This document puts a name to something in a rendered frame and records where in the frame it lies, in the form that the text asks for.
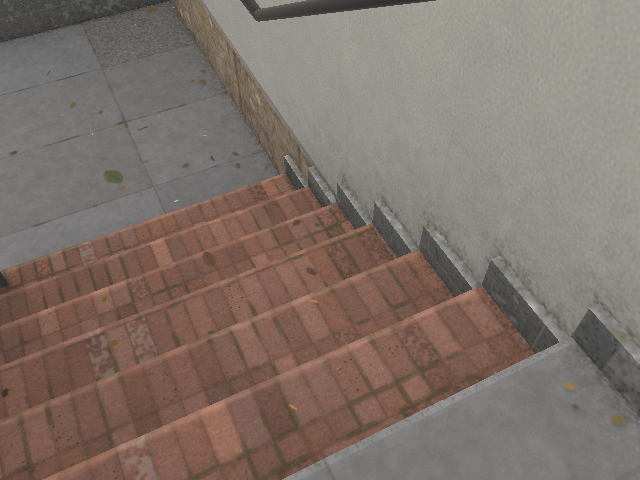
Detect stairs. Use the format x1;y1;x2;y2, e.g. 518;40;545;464
0;173;536;480

